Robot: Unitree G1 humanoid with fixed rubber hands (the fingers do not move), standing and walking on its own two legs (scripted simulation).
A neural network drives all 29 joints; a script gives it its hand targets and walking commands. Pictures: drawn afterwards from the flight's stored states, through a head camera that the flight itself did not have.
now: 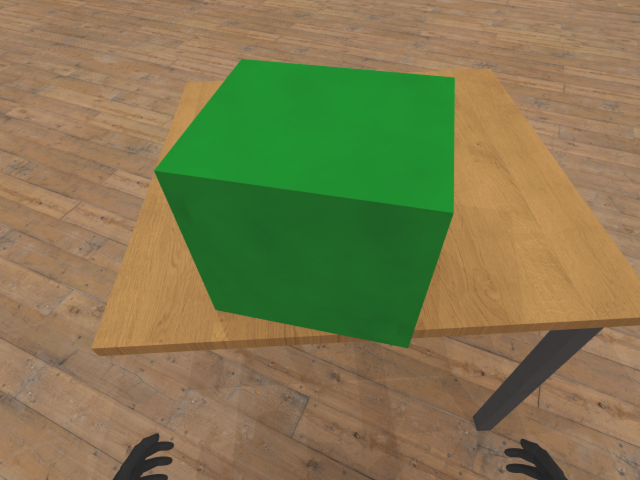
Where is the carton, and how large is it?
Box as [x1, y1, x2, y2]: [154, 59, 454, 347]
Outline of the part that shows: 241,59 154,170 215,309 407,347 453,213 454,77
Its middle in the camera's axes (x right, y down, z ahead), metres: +0.00 -0.04 +0.55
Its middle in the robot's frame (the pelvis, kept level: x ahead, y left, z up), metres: +0.45 +0.01 +0.09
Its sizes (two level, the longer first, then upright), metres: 0.293 0.250 0.274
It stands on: a table, 0.72 m high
